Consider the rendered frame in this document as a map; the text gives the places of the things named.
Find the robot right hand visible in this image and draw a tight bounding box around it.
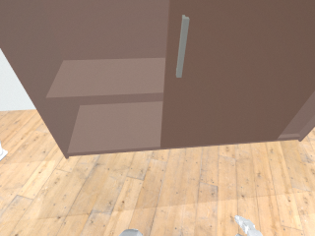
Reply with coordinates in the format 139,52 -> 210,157
234,215 -> 263,236

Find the wardrobe door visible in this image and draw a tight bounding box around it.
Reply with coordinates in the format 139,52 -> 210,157
281,90 -> 315,135
160,0 -> 315,148

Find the handle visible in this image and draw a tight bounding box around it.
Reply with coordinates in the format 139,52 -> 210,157
175,15 -> 190,78

